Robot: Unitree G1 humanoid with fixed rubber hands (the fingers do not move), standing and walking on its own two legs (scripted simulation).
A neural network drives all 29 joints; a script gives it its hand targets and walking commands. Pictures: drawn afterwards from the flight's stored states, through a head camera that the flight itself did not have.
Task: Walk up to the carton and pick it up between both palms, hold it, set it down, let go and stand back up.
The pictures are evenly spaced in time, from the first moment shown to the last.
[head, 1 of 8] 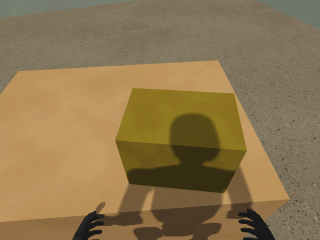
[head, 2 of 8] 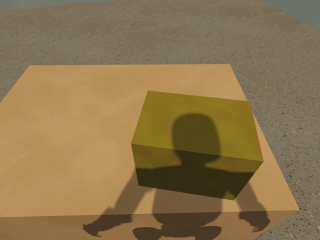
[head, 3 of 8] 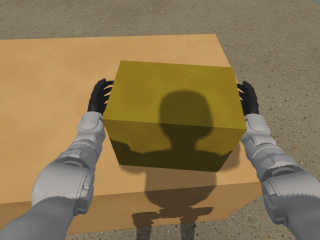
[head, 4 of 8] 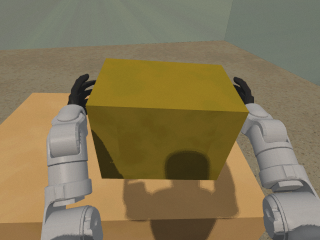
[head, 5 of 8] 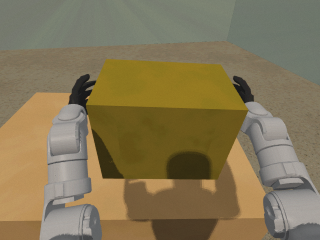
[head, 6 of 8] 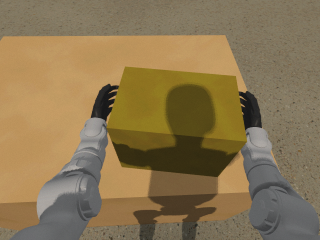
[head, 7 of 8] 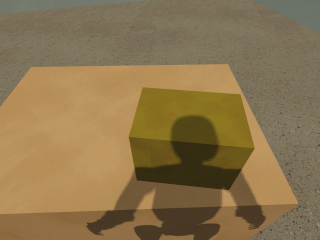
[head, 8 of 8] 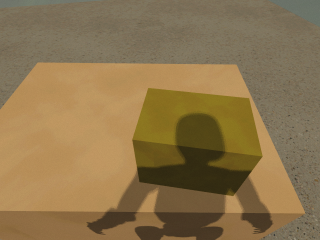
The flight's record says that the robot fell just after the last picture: no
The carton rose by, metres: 0.22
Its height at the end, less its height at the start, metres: +0.00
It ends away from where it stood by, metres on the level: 0.02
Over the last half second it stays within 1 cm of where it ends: yes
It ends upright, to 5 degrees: yes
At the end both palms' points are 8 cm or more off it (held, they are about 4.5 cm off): yes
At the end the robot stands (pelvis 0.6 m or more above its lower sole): yes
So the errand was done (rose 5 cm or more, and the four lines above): yes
